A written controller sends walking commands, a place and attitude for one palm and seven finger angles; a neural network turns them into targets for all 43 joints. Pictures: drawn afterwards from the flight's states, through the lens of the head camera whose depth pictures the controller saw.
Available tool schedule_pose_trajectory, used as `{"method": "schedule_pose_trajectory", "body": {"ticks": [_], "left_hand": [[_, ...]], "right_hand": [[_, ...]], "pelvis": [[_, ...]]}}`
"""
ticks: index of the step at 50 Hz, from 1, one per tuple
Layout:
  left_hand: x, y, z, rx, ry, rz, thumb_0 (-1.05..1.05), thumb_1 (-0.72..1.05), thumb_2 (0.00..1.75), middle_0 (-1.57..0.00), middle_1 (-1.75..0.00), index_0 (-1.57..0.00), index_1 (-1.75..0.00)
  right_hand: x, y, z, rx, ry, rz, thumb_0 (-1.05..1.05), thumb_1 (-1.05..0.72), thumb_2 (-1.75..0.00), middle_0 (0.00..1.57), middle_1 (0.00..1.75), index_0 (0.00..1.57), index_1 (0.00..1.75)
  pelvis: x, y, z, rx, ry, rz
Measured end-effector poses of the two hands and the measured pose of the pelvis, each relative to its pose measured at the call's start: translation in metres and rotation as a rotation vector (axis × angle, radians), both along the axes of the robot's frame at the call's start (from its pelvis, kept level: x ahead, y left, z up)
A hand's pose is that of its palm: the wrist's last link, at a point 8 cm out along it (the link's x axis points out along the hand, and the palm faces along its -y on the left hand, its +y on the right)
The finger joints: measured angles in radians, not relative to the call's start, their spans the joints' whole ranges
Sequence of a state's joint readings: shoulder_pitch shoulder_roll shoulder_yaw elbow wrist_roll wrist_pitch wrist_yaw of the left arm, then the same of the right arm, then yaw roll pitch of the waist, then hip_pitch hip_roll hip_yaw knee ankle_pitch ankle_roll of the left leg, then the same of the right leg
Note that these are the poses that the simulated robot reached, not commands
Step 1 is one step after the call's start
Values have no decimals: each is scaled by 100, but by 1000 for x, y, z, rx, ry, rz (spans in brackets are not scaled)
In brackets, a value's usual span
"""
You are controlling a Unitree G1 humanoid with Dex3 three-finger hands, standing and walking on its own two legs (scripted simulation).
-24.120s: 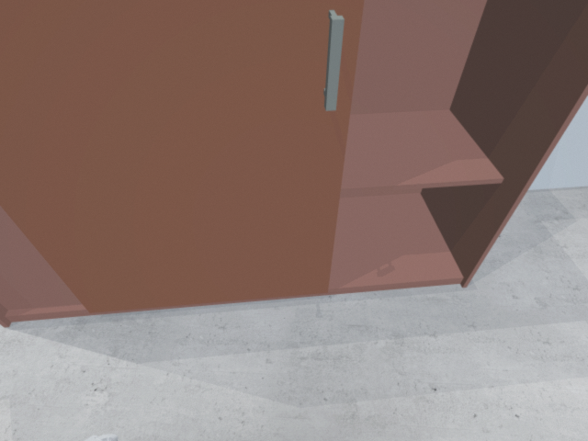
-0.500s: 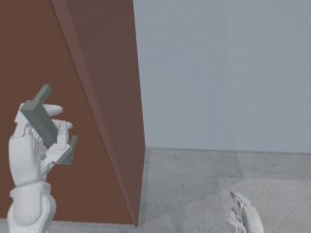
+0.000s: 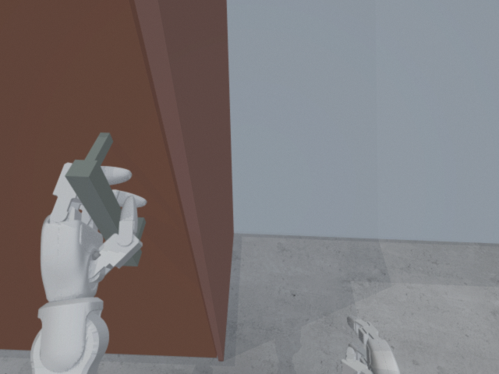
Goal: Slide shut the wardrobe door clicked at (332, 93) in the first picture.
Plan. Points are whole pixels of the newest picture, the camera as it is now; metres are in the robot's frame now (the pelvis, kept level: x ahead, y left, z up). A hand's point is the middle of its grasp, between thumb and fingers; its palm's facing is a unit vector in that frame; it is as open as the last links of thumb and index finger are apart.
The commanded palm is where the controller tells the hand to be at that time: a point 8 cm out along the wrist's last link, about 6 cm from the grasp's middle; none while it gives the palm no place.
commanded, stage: stop walking and hold the door there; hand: left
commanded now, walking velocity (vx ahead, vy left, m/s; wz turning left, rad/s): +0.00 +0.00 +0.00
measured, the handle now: (118, 206) +0.26 +0.19 +0.19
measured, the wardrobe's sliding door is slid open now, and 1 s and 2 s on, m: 0.00 0.00 0.00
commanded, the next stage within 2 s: loosen the grip on the handle in 0.24 s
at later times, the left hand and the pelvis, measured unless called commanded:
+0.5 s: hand (116, 230) +0.22 +0.18 +0.20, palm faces +0.26 -0.96 +0.01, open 7.7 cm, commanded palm +0.17 +0.20 +0.18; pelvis -0.02 -0.02 +0.00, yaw -1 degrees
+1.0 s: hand (124, 238) +0.22 +0.17 +0.18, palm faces +0.32 -0.94 -0.09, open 14.6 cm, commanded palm +0.17 +0.21 +0.18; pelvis +0.00 -0.03 -0.01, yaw -1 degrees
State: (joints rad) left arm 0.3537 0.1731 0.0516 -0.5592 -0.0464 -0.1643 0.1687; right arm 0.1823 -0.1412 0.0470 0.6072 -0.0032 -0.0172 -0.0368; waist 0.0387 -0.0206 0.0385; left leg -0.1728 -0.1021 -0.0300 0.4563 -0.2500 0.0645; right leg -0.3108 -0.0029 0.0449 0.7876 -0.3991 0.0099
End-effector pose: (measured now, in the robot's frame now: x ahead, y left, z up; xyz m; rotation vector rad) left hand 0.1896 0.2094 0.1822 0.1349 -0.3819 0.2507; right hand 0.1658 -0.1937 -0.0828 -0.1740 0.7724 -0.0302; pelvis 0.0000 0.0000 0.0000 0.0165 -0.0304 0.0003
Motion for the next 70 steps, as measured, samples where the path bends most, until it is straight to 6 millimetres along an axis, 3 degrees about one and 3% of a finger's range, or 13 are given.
{"method": "schedule_pose_trajectory", "body": {"ticks": [6,17,20,24,30,37,44,52,61,70], "left_hand": [[0,-2,0,4,7,40,-1,73,81,-46,-140,-25,-139],[-1,-3,1,-1,23,40,0,74,81,-46,-140,-25,-140],[6,12,7,164,9,-6,-6,58,77,-46,-140,-26,-140],[1,15,5,-59,-35,-24,-6,42,72,-47,-140,-33,-140],[-6,5,3,-73,-41,104,-2,11,54,-46,-140,-27,-132],[-8,2,1,-23,-59,121,0,-33,32,-42,-135,-19,-125],[-3,5,-4,23,-39,68,0,-50,23,-34,-126,-23,-121],[-5,6,-4,19,-38,49,-1,-55,21,-34,-123,-25,-117],[-4,16,-4,34,-31,34,-1,-55,20,-37,-122,-26,-115],[-11,46,-5,28,-12,113,-1,-55,20,-33,-119,-26,-115]], "right_hand": [[9,8,-1,28,-14,52,1,-90,-90,20,30,20,30],[39,-25,22,-38,-122,1,1,-90,-90,20,30,20,30],[39,-30,30,-75,-161,56,1,-90,-90,20,30,20,30],[35,-33,36,-57,-250,94,1,-90,-90,20,30,20,30],[13,-41,38,-11,-323,68,1,-90,-90,20,30,20,30],[-19,-59,20,-41,-256,41,1,-90,-90,20,30,20,30],[-32,-73,1,-71,-165,-3,2,-90,-90,20,30,20,30],[-9,-62,-2,-68,-175,33,2,-90,-90,20,30,20,30],[22,-39,3,-27,-233,57,1,-90,-90,20,30,20,30],[22,-35,6,-29,-240,54,1,-90,-90,20,30,20,30]], "pelvis": [[8,-3,1,3,18,-2],[11,-4,5,-18,17,-4],[0,-12,4,-16,19,1],[-13,-18,-1,3,-6,-9],[-26,-29,-8,-3,-34,-25],[-30,-39,-12,-23,-44,-25],[-17,-38,-12,-29,-11,-26],[1,-29,-13,-16,39,-22],[4,-25,-17,-15,56,-18],[1,-26,-16,-20,50,-13]]}}
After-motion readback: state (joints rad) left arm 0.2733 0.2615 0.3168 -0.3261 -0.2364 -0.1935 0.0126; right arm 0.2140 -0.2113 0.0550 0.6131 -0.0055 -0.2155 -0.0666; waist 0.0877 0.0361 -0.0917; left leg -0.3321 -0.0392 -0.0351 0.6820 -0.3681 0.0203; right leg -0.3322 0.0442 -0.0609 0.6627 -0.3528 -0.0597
